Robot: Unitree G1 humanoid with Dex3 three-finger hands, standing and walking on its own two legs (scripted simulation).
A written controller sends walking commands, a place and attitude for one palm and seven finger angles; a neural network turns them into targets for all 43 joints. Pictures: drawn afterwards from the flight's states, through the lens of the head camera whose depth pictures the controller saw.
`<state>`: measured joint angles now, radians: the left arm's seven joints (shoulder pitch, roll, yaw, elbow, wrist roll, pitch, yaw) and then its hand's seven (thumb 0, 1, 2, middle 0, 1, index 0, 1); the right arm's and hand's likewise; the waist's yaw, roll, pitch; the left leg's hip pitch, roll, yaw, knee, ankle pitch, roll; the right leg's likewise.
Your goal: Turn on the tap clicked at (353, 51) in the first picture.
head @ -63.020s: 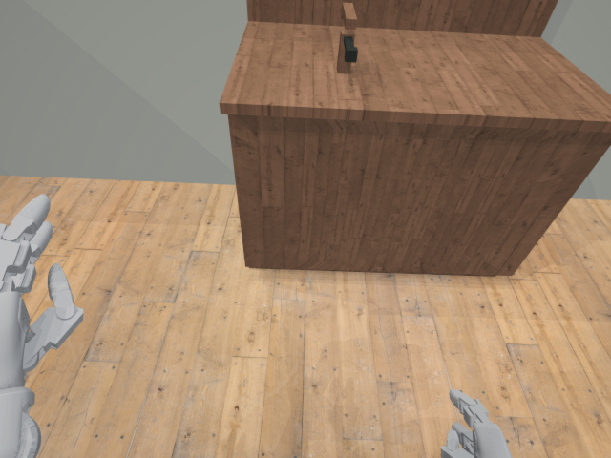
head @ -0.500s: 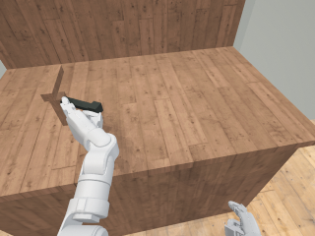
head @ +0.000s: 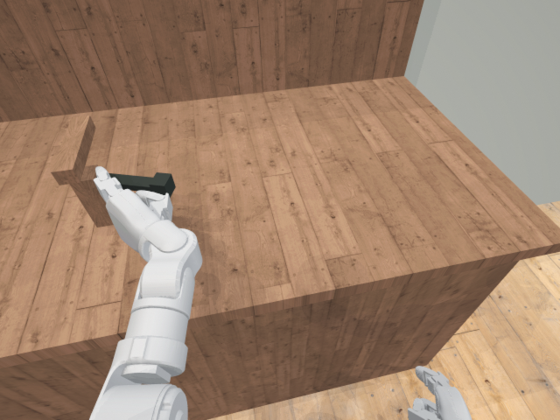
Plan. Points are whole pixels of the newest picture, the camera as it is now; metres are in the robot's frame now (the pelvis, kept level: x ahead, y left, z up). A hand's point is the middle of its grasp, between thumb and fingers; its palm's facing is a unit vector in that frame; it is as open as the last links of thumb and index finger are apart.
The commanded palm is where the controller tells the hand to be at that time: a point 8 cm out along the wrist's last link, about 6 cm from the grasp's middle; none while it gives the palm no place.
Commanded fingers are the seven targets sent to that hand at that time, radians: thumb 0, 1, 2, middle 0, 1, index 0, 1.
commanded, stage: lift the hand up off the lever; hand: left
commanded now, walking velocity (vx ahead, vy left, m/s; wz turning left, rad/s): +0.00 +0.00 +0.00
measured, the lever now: (162, 185) +0.41 +0.22 +0.12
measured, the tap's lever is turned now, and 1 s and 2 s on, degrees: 69 77 75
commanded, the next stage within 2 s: none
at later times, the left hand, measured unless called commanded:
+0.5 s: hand (171, 192) +0.39 +0.20 +0.13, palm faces +0.78 -0.63 -0.06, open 7.8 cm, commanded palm +0.33 +0.22 +0.14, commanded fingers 0.00 0.90 0.90 -0.15 -0.15 -0.15 -0.15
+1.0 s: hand (171, 183) +0.39 +0.20 +0.14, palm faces +0.78 -0.63 -0.05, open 7.7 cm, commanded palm +0.33 +0.21 +0.16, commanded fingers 0.00 0.90 0.90 -0.15 -0.15 -0.15 -0.15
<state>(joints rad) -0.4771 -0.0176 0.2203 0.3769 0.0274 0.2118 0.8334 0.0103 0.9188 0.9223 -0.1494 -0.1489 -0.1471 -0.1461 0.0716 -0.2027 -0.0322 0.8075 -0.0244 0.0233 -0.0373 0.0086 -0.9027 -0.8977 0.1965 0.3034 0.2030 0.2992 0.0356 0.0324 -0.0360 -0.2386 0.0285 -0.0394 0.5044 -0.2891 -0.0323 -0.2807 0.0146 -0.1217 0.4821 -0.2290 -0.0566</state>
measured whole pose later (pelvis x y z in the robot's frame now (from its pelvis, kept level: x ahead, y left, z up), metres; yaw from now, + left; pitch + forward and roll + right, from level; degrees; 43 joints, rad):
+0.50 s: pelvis +0.01 +0.01 +0.00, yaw +0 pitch +1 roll +0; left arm -0.47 -0.05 0.19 0.31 0.02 0.28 0.82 0.02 0.91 0.90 -0.15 -0.15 -0.15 -0.15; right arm 0.06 -0.20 -0.03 0.80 -0.03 0.03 -0.02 0.01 -0.90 -0.90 0.20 0.30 0.20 0.30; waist 0.05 0.04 -0.04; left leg -0.20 0.02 -0.03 0.48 -0.29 -0.03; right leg -0.25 0.01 -0.11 0.47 -0.23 -0.05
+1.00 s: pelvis +0.01 +0.00 +0.00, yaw +0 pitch +0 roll +0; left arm -0.49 -0.05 0.20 0.27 0.01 0.34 0.82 0.04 0.92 0.92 -0.15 -0.15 -0.15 -0.15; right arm 0.05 -0.19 -0.02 0.81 -0.02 0.03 -0.02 0.01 -0.90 -0.90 0.20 0.30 0.20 0.30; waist 0.06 0.05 -0.03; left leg -0.16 0.02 -0.03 0.44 -0.28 -0.03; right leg -0.21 0.01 -0.11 0.44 -0.23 -0.05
